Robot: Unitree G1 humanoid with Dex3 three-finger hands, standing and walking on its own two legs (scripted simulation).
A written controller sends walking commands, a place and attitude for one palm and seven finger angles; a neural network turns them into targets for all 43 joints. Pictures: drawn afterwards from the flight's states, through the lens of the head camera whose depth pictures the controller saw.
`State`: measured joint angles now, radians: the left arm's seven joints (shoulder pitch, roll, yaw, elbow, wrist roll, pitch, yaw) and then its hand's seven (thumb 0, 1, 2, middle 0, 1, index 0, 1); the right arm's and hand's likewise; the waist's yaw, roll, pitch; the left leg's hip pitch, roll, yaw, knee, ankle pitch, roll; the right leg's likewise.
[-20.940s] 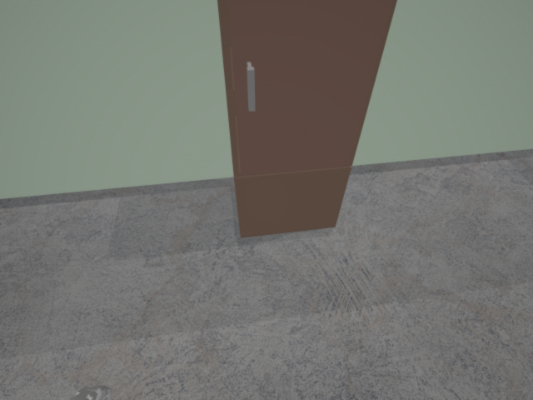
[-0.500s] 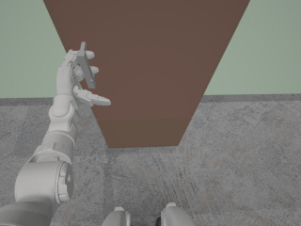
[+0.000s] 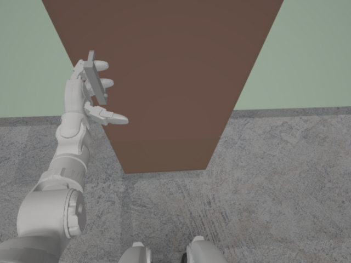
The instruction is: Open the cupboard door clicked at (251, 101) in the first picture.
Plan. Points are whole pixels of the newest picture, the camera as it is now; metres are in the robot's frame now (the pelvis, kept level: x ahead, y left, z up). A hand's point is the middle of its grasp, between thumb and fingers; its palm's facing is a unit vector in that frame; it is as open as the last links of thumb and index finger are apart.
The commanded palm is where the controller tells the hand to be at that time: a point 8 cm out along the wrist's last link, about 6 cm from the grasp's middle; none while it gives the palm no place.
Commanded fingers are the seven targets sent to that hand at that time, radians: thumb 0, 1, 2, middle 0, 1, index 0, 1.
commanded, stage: close the thumb around the handle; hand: left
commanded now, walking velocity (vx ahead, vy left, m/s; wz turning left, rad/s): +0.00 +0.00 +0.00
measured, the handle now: (97, 79) +0.53 +0.16 +0.08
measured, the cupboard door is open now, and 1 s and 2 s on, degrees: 0 2 37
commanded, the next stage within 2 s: pull the door open along its arc in 0.70 s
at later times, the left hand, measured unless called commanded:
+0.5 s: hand (104, 94) +0.48 +0.14 +0.08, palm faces +0.01 -1.00 +0.00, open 7.5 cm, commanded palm +0.46 +0.19 +0.08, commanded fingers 0.00 0.90 0.90 -0.40 -1.35 -0.40 -1.35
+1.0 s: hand (108, 99) +0.47 +0.13 +0.07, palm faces +0.01 -1.00 +0.00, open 5.3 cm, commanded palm +0.42 +0.18 +0.08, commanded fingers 0.00 0.90 0.90 -0.40 -1.35 -0.40 -1.35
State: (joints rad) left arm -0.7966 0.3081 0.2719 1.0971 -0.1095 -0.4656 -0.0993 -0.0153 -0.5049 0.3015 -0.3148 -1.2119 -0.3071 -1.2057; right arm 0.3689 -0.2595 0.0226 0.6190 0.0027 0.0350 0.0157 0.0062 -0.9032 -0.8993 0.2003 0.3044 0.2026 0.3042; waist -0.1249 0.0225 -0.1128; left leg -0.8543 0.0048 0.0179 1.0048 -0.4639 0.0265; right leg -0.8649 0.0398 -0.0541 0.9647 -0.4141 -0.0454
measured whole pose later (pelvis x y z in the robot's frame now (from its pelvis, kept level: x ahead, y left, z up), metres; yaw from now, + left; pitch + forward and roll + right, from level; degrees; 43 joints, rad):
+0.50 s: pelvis +0.00 +0.01 +0.00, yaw +0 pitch +19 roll -1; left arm -0.81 0.32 0.27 1.10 -0.11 -0.46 -0.10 0.00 0.42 0.70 -0.39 -1.31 -0.38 -1.30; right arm 0.38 -0.26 0.02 0.62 0.00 0.04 0.02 0.01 -0.90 -0.90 0.20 0.30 0.20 0.30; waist -0.13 0.02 -0.12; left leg -0.87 0.00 0.02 1.02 -0.47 0.03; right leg -0.88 0.04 -0.05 0.97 -0.41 -0.04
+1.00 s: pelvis +0.00 +0.00 +0.00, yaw -1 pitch +18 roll -1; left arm -0.72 0.27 0.26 1.01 -0.12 -0.45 -0.08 0.01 0.80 0.83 -0.39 -1.35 -0.38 -1.35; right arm 0.38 -0.26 0.02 0.60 0.00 0.05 0.03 0.01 -0.90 -0.90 0.20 0.30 0.20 0.30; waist -0.12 0.03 -0.12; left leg -0.84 0.01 0.03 0.99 -0.47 0.03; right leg -0.85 0.04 -0.04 0.95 -0.41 -0.04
